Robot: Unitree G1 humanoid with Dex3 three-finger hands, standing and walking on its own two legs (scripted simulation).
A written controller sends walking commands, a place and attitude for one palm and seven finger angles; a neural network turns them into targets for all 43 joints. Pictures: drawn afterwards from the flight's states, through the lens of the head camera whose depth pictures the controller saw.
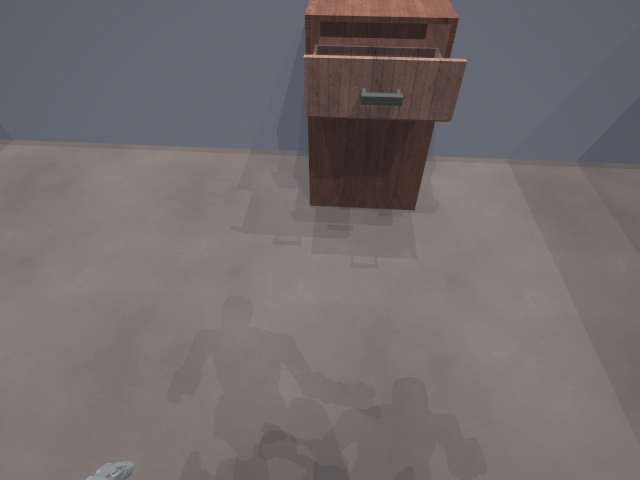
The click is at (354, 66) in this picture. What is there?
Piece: drawer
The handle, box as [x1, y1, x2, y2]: [361, 88, 402, 105]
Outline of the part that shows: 362,88 361,104 401,105 402,94 400,93 399,89 397,89 395,93 367,93 365,91 365,88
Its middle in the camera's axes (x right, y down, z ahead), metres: +0.17 -0.42 +1.13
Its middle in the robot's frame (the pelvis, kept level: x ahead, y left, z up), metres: +1.13 -0.12 -0.04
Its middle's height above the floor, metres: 0.73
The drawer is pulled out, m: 0.30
